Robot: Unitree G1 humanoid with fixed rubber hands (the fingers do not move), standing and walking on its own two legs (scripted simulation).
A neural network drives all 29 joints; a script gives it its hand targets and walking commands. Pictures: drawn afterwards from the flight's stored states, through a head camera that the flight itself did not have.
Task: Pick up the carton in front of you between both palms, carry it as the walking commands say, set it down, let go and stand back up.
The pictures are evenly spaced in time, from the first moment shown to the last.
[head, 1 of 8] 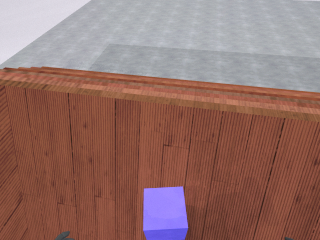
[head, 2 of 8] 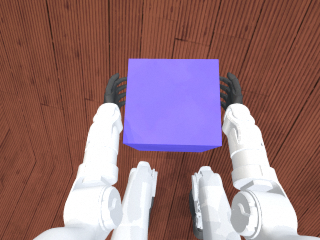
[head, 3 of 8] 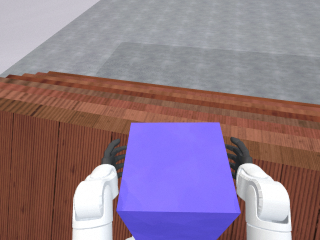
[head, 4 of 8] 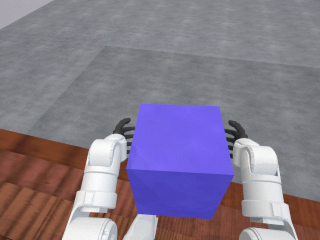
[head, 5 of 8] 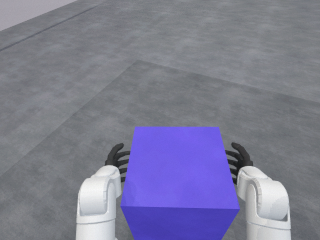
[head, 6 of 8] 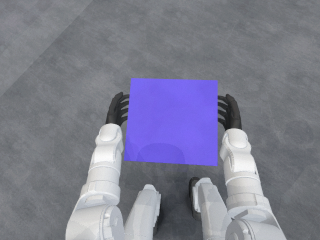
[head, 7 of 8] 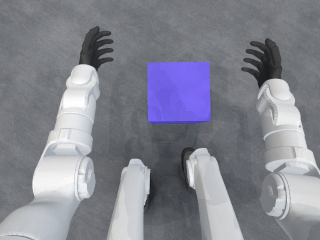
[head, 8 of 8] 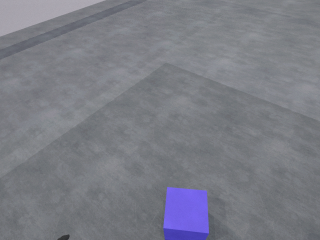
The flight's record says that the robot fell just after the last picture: no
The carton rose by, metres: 0.68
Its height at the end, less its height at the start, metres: -1.56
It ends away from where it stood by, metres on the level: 5.67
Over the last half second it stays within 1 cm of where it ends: yes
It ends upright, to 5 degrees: yes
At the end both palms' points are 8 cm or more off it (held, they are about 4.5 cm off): yes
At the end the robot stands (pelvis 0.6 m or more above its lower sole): yes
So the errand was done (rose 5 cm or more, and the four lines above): yes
